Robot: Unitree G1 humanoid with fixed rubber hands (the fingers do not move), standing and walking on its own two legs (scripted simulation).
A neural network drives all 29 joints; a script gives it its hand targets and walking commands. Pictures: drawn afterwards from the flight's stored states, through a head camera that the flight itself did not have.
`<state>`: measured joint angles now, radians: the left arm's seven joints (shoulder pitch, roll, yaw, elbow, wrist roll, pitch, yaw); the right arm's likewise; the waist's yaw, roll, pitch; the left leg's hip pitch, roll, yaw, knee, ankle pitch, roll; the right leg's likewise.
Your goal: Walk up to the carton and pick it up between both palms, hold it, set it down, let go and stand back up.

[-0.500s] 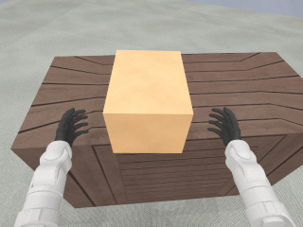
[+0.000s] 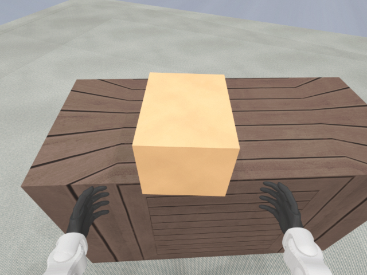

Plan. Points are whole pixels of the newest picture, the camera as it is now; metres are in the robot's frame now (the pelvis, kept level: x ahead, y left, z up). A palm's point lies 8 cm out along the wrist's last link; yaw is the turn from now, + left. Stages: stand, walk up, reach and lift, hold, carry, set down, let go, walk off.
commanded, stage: set down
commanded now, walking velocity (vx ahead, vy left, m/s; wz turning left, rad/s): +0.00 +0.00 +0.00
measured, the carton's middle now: (185, 131) +0.50 +0.01 +0.04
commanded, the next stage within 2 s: let go in 1.00 s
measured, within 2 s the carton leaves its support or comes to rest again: neither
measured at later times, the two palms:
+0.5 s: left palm (82, 251) +0.20 +0.24 -0.04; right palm (289, 254) +0.19 -0.21 -0.04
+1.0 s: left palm out of the picture +0.15 +0.23 -0.08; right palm out of the picture +0.15 -0.21 -0.08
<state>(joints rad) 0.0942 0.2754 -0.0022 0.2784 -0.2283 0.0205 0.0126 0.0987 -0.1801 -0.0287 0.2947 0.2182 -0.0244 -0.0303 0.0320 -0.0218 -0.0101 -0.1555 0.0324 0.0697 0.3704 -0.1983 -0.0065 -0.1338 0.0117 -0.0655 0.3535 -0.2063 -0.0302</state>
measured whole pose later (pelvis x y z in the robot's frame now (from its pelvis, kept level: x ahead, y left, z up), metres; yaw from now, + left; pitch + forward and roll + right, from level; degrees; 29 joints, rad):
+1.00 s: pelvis +0.01 +0.00 +0.00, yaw -1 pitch -4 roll +0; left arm 0.24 0.21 0.01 0.49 -0.01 0.11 -0.01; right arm 0.21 -0.15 -0.01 0.70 0.01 -0.18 0.01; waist 0.02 -0.02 0.07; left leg -0.08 0.04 0.08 0.37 -0.22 -0.01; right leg -0.06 0.02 -0.05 0.33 -0.22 -0.03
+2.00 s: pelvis -0.01 +0.02 -0.01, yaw -9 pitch +2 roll +1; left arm 0.38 0.16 0.02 0.77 0.04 -0.03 0.01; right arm 0.37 -0.21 -0.06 0.93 -0.04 0.03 0.00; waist -0.02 0.00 -0.07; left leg -0.26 0.07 0.22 0.55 -0.31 0.02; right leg -0.32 0.04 0.08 0.58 -0.28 -0.01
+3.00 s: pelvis -0.02 +0.02 -0.01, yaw -11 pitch -1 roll +1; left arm 0.33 0.12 0.01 1.06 0.02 0.00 0.04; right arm 0.36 -0.15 -0.04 1.12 -0.03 0.03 -0.04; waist -0.02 0.01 -0.01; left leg -0.18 0.06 0.26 0.48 -0.27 0.02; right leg -0.27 0.04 0.13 0.53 -0.23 0.00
